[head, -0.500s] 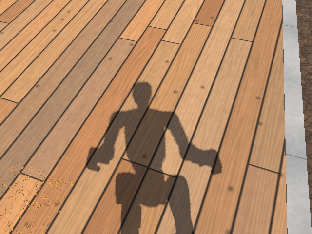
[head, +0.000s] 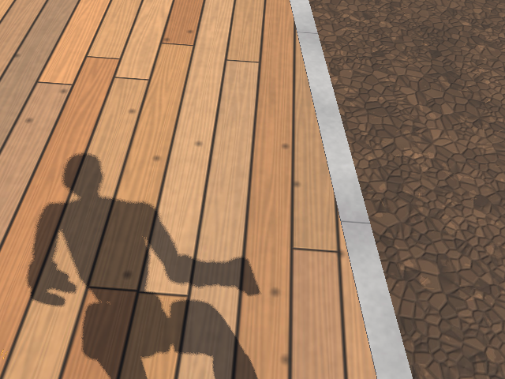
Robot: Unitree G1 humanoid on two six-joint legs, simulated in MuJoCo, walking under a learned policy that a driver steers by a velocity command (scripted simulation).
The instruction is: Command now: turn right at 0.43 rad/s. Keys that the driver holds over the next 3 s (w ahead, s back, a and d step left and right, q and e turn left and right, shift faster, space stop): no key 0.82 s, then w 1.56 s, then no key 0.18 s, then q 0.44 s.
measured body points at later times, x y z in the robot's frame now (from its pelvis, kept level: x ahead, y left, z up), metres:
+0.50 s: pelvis +0.00 -0.04 -0.01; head +0.01 -0.04 +0.44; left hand +0.18 +0.18 -0.11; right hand +0.09 -0.33 -0.12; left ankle -0.01 +0.10 -0.74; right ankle -0.01 -0.14 -0.74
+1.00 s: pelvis +0.02 -0.03 -0.01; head +0.02 -0.03 +0.44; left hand +0.10 +0.23 -0.14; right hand +0.07 -0.30 -0.14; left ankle -0.01 +0.10 -0.74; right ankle -0.01 -0.14 -0.74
